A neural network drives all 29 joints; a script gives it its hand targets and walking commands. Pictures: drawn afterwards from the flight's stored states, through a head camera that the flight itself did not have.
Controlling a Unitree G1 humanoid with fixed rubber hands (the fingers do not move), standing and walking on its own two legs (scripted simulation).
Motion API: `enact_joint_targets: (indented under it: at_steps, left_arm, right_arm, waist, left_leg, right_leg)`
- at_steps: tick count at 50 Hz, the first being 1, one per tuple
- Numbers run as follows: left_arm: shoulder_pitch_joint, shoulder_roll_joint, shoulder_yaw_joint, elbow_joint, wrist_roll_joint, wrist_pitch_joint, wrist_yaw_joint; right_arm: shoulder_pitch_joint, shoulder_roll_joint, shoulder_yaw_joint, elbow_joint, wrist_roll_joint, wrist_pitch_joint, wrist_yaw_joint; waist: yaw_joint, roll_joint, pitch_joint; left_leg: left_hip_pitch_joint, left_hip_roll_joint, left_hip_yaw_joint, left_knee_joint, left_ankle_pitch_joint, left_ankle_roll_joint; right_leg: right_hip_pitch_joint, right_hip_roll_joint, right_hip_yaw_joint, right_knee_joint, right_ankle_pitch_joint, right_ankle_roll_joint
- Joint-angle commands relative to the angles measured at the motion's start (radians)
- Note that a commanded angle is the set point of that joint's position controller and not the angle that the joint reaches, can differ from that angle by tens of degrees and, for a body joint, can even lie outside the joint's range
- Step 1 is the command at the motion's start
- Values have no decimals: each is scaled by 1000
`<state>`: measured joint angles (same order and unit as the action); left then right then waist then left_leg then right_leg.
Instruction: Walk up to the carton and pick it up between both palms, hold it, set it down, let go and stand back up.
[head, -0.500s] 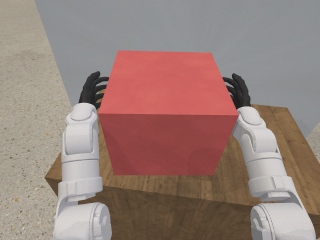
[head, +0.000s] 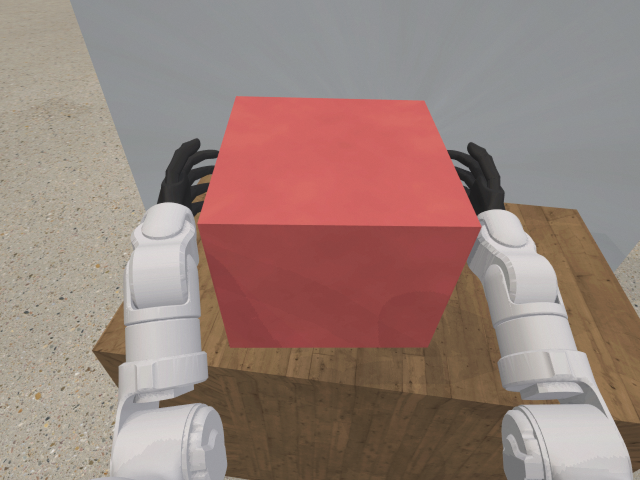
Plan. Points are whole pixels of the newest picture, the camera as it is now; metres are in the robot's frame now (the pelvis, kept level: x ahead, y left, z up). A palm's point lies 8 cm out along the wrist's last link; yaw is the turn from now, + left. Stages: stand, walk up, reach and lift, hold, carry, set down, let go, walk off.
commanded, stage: hold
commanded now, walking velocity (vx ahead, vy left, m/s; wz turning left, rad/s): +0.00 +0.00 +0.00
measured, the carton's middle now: (330, 220) +0.41 +0.00 +0.13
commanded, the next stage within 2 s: none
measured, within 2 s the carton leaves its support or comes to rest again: neither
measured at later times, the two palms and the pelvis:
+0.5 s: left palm (173, 206) +0.35 +0.18 +0.20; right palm (478, 209) +0.36 -0.17 +0.19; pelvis +0.01 +0.00 +0.00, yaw +1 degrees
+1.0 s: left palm (175, 210) +0.35 +0.18 +0.20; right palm (480, 210) +0.36 -0.18 +0.19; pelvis +0.01 +0.00 +0.00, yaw +1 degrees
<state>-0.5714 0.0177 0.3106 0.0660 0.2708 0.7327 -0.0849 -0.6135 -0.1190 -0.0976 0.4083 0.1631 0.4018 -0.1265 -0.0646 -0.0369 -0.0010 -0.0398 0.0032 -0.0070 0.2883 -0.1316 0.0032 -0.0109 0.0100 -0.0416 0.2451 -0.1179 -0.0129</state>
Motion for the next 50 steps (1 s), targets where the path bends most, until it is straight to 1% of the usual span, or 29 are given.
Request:
enact_joint_targets:
  at_steps: [1,2,3,5,6,9,10,11,12,14,16,18,20,22,23,25,26,30,31,34,35,36,37,38,41,42,47,48,50]
  left_arm:
    - [-566,-379,-398,-91,-162,-68,-145]
    - [-556,-407,-411,-113,-170,-75,-142]
    - [-536,-398,-413,-99,-171,-75,-145]
    - [-528,-391,-394,-85,-156,-70,-148]
    - [-574,-382,-416,-138,-170,-75,-151]
    - [-555,-394,-417,-130,-157,-69,-144]
    - [-550,-389,-409,-88,-146,-59,-149]
    - [-567,-387,-419,-110,-156,-63,-151]
    - [-554,-389,-417,-111,-147,-60,-150]
    - [-551,-370,-378,-52,-126,-52,-158]
    - [-568,-397,-413,-89,-148,-60,-154]
    - [-567,-418,-441,-119,-168,-68,-151]
    - [-517,-416,-445,-146,-174,-65,-145]
    - [-537,-417,-453,-165,-181,-68,-140]
    - [-507,-422,-448,-161,-167,-65,-134]
    - [-511,-400,-413,-96,-145,-56,-139]
    - [-518,-374,-394,-100,-133,-53,-142]
    - [-548,-384,-411,-116,-143,-53,-139]
    - [-535,-408,-426,-149,-154,-54,-133]
    - [-533,-405,-441,-149,-168,-60,-133]
    - [-533,-407,-457,-201,-175,-65,-131]
    - [-516,-402,-440,-187,-173,-65,-131]
    - [-509,-387,-433,-171,-167,-62,-132]
    - [-525,-394,-446,-196,-178,-68,-130]
    - [-524,-380,-422,-114,-148,-59,-137]
    - [-499,-396,-439,-159,-162,-64,-135]
    - [-520,-411,-461,-156,-184,-73,-139]
    - [-492,-393,-439,-134,-170,-71,-141]
    - [-517,-366,-388,-106,-132,-62,-150]
  right_arm:
    - [-742,497,393,-315,92,-82,139]
    - [-743,502,405,-322,102,-90,137]
    - [-725,492,392,-324,106,-90,132]
    - [-711,488,392,-311,94,-82,128]
    - [-702,500,399,-307,100,-80,125]
    - [-681,481,382,-266,99,-75,131]
    - [-680,465,363,-252,87,-68,133]
    - [-696,472,370,-269,90,-73,136]
    - [-690,465,360,-258,97,-70,137]
    - [-676,460,330,-217,71,-60,142]
    - [-694,471,341,-242,81,-76,146]
    - [-698,470,357,-283,85,-89,142]
    - [-693,455,384,-338,113,-92,134]
    - [-703,465,400,-359,116,-89,134]
    - [-709,460,406,-379,121,-91,135]
    - [-695,438,377,-317,105,-78,138]
    - [-686,442,370,-298,98,-72,142]
    - [-678,436,348,-262,85,-75,162]
    - [-682,443,357,-286,93,-82,164]
    - [-686,459,384,-314,104,-87,155]
    - [-689,465,399,-330,120,-93,152]
    - [-678,456,402,-328,127,-90,149]
    - [-652,449,384,-311,111,-84,145]
    - [-671,464,406,-338,119,-91,142]
    - [-675,453,383,-306,90,-84,137]
    - [-665,462,379,-339,92,-92,139]
    - [-696,475,406,-374,109,-94,132]
    - [-680,472,403,-353,109,-89,128]
    - [-662,452,377,-286,97,-71,129]
  waist:
    - [22,10,-404]
    - [15,32,-439]
    - [3,23,-422]
    - [1,8,-386]
    - [-2,16,-406]
    - [-8,56,-366]
    - [-19,48,-307]
    - [-23,41,-327]
    - [-25,57,-310]
    - [-20,43,-244]
    - [-22,70,-322]
    - [-35,58,-369]
    - [-21,49,-393]
    - [-20,37,-420]
    - [-8,58,-413]
    - [-11,27,-317]
    - [9,23,-292]
    - [-12,56,-302]
    - [-3,65,-345]
    - [-15,47,-382]
    - [-9,54,-437]
    - [3,45,-403]
    - [-14,42,-377]
    - [1,38,-403]
    - [-11,32,-340]
    - [-15,40,-383]
    - [-11,30,-398]
    - [-5,11,-384]
    - [-3,35,-282]
  left_leg:
    - [33,-47,50,-24,124,4]
    - [62,-44,44,-11,175,-8]
    - [66,-50,48,-5,194,-9]
    - [66,-48,42,-8,192,-7]
    - [59,-53,41,-7,188,-8]
    - [65,-40,37,-9,189,-24]
    - [52,-42,38,-16,155,-19]
    - [41,-46,35,-20,132,-13]
    - [44,-45,43,-24,122,-18]
    - [11,-38,46,-47,54,-3]
    - [32,-37,40,-32,98,-18]
    - [83,-38,32,-6,184,-24]
    - [102,-38,33,18,281,-33]
    - [119,-36,24,24,297,-33]
    - [118,-37,23,23,295,-36]
    - [63,-34,26,-5,187,-18]
    - [46,-35,34,-22,151,-14]
    - [50,-29,43,-30,120,-26]
    - [71,-25,35,-24,179,-32]
    - [97,-35,38,0,240,-24]
    - [122,-30,27,15,292,-29]
    - [103,-33,35,19,293,-26]
    - [98,-38,30,6,270,-31]
    - [98,-40,31,10,275,-31]
    - [48,-43,42,-15,151,-14]
    - [68,-36,32,-14,172,-14]
    - [80,-46,32,-1,218,-14]
    - [67,-41,30,-1,208,-10]
    - [27,-44,41,-30,115,-7]
  right_leg:
    - [134,27,-6,-2,159,29]
    - [149,36,-23,9,193,35]
    - [143,30,-16,6,216,37]
    - [136,35,-23,-4,215,43]
    - [151,30,-15,0,213,42]
    - [121,37,-30,-2,159,28]
    - [102,33,-28,-14,119,28]
    - [114,31,-23,-10,105,26]
    - [102,29,-21,-11,99,25]
    - [75,19,-19,-24,30,18]
    - [88,30,-21,-15,54,14]
    - [106,33,-26,-7,127,14]
    - [127,43,-33,8,224,22]
    - [123,49,-35,7,220,23]
    - [120,49,-29,2,216,24]
    - [101,41,-31,-18,120,21]
    - [89,37,-23,-18,97,22]
    - [82,39,-24,-12,41,7]
    - [82,47,-27,-4,83,8]
    - [124,40,-28,1,175,17]
    - [136,46,-28,7,221,18]
    - [134,48,-23,10,237,18]
    - [124,43,-30,6,218,24]
    - [138,46,-25,3,237,28]
    - [115,27,-23,-17,138,24]
    - [118,28,-19,-13,160,18]
    - [141,36,-27,0,217,30]
    - [152,32,-24,3,236,34]
    - [120,23,-14,-19,133,29]
